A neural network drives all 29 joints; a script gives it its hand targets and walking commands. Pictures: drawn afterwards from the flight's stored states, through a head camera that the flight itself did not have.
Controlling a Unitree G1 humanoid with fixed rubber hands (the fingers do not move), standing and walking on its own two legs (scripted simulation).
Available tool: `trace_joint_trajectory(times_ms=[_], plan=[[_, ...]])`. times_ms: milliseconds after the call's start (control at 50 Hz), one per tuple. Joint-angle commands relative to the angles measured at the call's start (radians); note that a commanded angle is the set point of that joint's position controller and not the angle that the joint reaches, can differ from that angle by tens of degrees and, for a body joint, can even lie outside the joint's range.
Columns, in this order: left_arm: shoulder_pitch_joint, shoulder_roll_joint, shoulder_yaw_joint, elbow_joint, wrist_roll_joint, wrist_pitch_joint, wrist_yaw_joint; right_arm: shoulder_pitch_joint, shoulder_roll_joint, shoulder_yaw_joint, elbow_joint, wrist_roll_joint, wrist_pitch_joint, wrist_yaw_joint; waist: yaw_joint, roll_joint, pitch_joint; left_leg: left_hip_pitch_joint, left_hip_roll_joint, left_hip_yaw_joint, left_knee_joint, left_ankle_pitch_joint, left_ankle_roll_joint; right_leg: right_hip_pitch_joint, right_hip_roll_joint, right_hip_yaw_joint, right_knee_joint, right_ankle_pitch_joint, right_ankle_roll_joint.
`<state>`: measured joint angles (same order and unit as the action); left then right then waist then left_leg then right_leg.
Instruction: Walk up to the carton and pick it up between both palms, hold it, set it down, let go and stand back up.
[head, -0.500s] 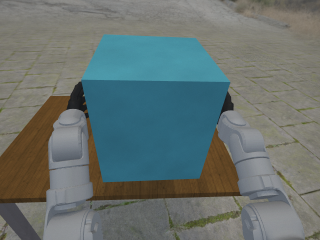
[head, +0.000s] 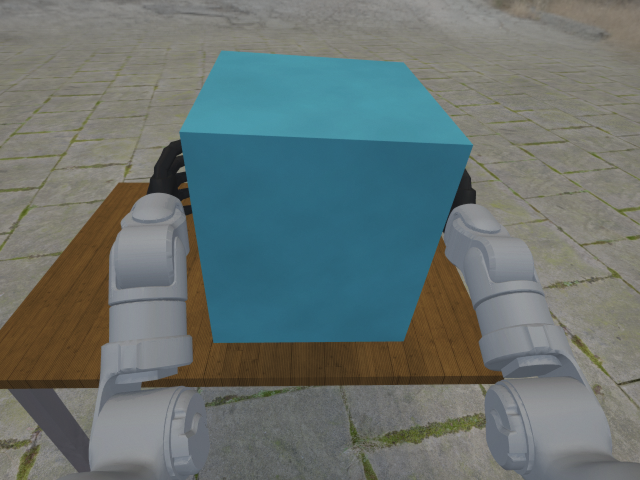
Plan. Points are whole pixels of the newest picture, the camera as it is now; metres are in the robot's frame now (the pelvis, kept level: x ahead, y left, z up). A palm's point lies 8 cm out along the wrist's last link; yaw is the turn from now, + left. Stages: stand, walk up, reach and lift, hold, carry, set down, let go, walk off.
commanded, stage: hold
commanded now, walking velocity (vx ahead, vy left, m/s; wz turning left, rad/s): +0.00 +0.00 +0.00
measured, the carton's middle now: (312, 196) +0.43 +0.01 +0.20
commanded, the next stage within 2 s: none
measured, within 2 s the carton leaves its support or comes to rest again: neither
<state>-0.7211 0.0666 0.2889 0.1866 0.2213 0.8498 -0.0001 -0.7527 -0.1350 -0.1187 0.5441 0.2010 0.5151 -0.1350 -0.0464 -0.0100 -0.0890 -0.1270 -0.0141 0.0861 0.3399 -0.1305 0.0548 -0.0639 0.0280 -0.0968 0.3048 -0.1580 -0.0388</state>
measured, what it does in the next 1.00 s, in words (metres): stands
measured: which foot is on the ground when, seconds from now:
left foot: down 0.00-1.00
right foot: down 0.00-1.00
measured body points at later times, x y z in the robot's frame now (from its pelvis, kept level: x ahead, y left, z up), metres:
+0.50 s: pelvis +0.00 +0.00 +0.00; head -0.07 +0.02 +0.44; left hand +0.36 +0.18 +0.23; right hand +0.37 -0.17 +0.21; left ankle +0.04 +0.08 -0.75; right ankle +0.01 -0.09 -0.75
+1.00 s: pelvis +0.01 -0.01 +0.00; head -0.06 +0.01 +0.44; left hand +0.37 +0.18 +0.23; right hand +0.38 -0.17 +0.22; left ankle +0.04 +0.08 -0.75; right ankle +0.01 -0.09 -0.75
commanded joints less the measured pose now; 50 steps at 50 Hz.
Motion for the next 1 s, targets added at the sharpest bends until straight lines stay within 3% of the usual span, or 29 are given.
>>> trace_joint_trajectory(times_ms=[0, 60, 80, 120, 200, 260, 300, 320, 340, 400, 460, 500, 560, 600, 680, 740, 840, 880, 920, 980], plan=[[-0.749, -0.508, -0.403, -0.179, -0.187, -0.067, -0.168, -0.925, 0.567, 0.37, -0.337, 0.166, -0.071, 0.108, -0.011, 0.024, -0.414, 0.2, 0.003, -0.08, -0.017, 0.193, -0.042, 0.068, -0.001, 0.08, -0.054, 0.205, 0.059], [-0.732, -0.509, -0.409, -0.219, -0.192, -0.062, -0.178, -0.913, 0.572, 0.388, -0.391, 0.174, -0.067, 0.099, -0.012, -0.002, -0.408, 0.212, -0.002, -0.077, -0.01, 0.225, -0.047, 0.096, 0.005, 0.075, -0.04, 0.25, 0.076], [-0.748, -0.493, -0.404, -0.215, -0.186, -0.061, -0.185, -0.919, 0.575, 0.396, -0.364, 0.182, -0.063, 0.094, -0.023, 0.004, -0.379, 0.204, 0.002, -0.078, -0.007, 0.215, -0.046, 0.09, -0.004, 0.085, -0.046, 0.261, 0.079], [-0.697, -0.486, -0.388, -0.2, -0.164, -0.049, -0.191, -0.877, 0.557, 0.374, -0.349, 0.164, -0.057, 0.094, -0.015, 0.01, -0.326, 0.194, 0.002, -0.079, -0.023, 0.201, -0.043, 0.08, 0.002, 0.079, -0.048, 0.227, 0.073], [-0.736, -0.502, -0.431, -0.248, -0.175, -0.057, -0.194, -0.897, 0.569, 0.362, -0.381, 0.177, -0.065, 0.093, -0.03, 0.076, -0.332, 0.201, 0.01, -0.072, -0.013, 0.207, -0.06, 0.066, 0.009, 0.059, -0.049, 0.181, 0.065], [-0.764, -0.534, -0.474, -0.287, -0.197, -0.062, -0.183, -0.897, 0.557, 0.356, -0.398, 0.173, -0.071, 0.095, -0.053, 0.087, -0.361, 0.208, 0.011, -0.085, -0.008, 0.216, -0.065, 0.034, 0.009, 0.066, -0.05, 0.163, 0.058], [-0.747, -0.532, -0.477, -0.289, -0.195, -0.061, -0.174, -0.885, 0.537, 0.358, -0.404, 0.176, -0.068, 0.092, -0.052, 0.084, -0.346, 0.229, 0.014, -0.092, 0.0, 0.246, -0.071, 0.041, 0.006, 0.073, -0.049, 0.191, 0.06], [-0.748, -0.515, -0.464, -0.304, -0.197, -0.063, -0.172, -0.879, 0.55, 0.362, -0.42, 0.171, -0.068, 0.092, -0.037, 0.074, -0.361, 0.238, 0.012, -0.085, -0.002, 0.26, -0.072, 0.054, 0.016, 0.065, -0.05, 0.202, 0.058], [-0.736, -0.52, -0.482, -0.297, -0.198, -0.058, -0.175, -0.86, 0.548, 0.366, -0.406, 0.184, -0.062, 0.09, -0.045, 0.084, -0.341, 0.226, 0.008, -0.085, 0.001, 0.258, -0.07, 0.056, 0.005, 0.071, -0.047, 0.218, 0.059], [-0.735, -0.527, -0.474, -0.273, -0.198, -0.058, -0.173, -0.878, 0.544, 0.357, -0.405, 0.164, -0.058, 0.094, -0.051, 0.071, -0.34, 0.222, 0.016, -0.1, -0.016, 0.195, -0.068, 0.031, 0.012, 0.062, -0.05, 0.131, 0.055], [-0.758, -0.53, -0.462, -0.232, -0.193, -0.065, -0.163, -0.915, 0.555, 0.349, -0.38, 0.147, -0.069, 0.111, -0.015, 0.058, -0.322, 0.194, 0.031, -0.087, -0.038, 0.1, -0.052, -0.008, 0.011, 0.061, -0.058, 0.032, 0.05], [-0.779, -0.54, -0.473, -0.223, -0.202, -0.07, -0.159, -0.934, 0.557, 0.343, -0.378, 0.144, -0.075, 0.121, -0.026, 0.067, -0.355, 0.18, 0.023, -0.094, -0.046, 0.076, -0.045, 0.019, 0.009, 0.07, -0.058, 0.035, 0.05], [-0.772, -0.529, -0.436, -0.213, -0.189, -0.069, -0.152, -0.943, 0.556, 0.355, -0.369, 0.157, -0.075, 0.12, 0.005, 0.043, -0.355, 0.202, 0.025, -0.086, -0.029, 0.134, -0.045, 0.027, 0.009, 0.064, -0.059, 0.073, 0.051], [-0.786, -0.517, -0.42, -0.17, -0.182, -0.07, -0.156, -0.931, 0.556, 0.336, -0.317, 0.136, -0.071, 0.126, -0.004, 0.036, -0.322, 0.183, 0.025, -0.085, -0.044, 0.073, -0.038, -0.002, 0.008, 0.072, -0.064, 0.027, 0.055], [-0.748, -0.527, -0.418, -0.173, -0.185, -0.063, -0.164, -0.954, 0.556, 0.36, -0.367, 0.149, -0.083, 0.123, 0.007, 0.015, -0.376, 0.206, 0.017, -0.081, -0.033, 0.157, -0.043, 0.038, 0.006, 0.065, -0.058, 0.103, 0.061], [-0.753, -0.519, -0.45, -0.232, -0.202, -0.069, -0.165, -0.941, 0.577, 0.378, -0.373, 0.161, -0.082, 0.106, -0.019, 0.028, -0.411, 0.231, 0.009, -0.076, -0.002, 0.211, -0.049, 0.063, 0.001, 0.073, -0.046, 0.194, 0.06], [-0.706, -0.488, -0.41, -0.217, -0.181, -0.065, -0.179, -0.912, 0.566, 0.406, -0.412, 0.176, -0.07, 0.088, -0.012, -0.016, -0.369, 0.217, -0.003, -0.082, -0.016, 0.197, -0.036, 0.092, 0.005, 0.081, -0.044, 0.229, 0.069], [-0.703, -0.484, -0.397, -0.225, -0.172, -0.058, -0.184, -0.887, 0.584, 0.419, -0.406, 0.185, -0.068, 0.077, 0.0, 0.002, -0.378, 0.202, -0.002, -0.074, -0.009, 0.213, -0.039, 0.106, -0.008, 0.089, -0.042, 0.285, 0.071], [-0.698, -0.487, -0.42, -0.299, -0.191, -0.061, -0.183, -0.904, 0.568, 0.436, -0.498, 0.206, -0.081, 0.07, -0.004, 0.011, -0.433, 0.213, -0.008, -0.078, -0.006, 0.269, -0.043, 0.157, 0.0, 0.088, -0.022, 0.36, 0.077], [-0.696, -0.483, -0.444, -0.317, -0.188, -0.055, -0.184, -0.839, 0.541, 0.418, -0.47, 0.196, -0.067, 0.057, -0.03, 0.043, -0.4, 0.232, -0.004, -0.069, 0.003, 0.306, -0.069, 0.141, 0.007, 0.087, -0.025, 0.369, 0.077]])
